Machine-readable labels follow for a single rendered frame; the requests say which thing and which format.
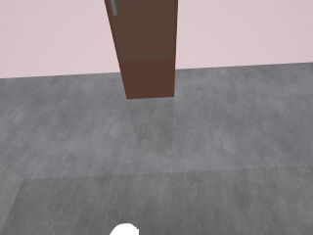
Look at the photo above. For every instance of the left robot thigh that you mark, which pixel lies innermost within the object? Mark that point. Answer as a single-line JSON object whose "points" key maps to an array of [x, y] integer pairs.
{"points": [[125, 229]]}

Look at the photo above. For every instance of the cupboard door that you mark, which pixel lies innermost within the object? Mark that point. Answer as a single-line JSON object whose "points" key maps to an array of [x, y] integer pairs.
{"points": [[144, 29]]}

